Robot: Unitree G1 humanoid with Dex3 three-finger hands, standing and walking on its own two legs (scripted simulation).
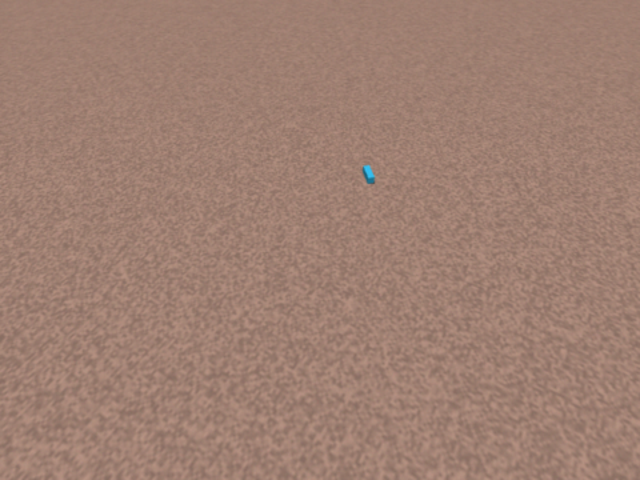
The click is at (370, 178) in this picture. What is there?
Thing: small brick
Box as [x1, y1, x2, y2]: [363, 165, 374, 183]
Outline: 367,165 363,166 363,173 367,182 369,183 373,182 374,177 369,166
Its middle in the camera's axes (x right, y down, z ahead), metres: +0.25 -0.31 +1.94
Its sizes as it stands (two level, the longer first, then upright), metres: 0.097 0.032 0.037
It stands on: the floor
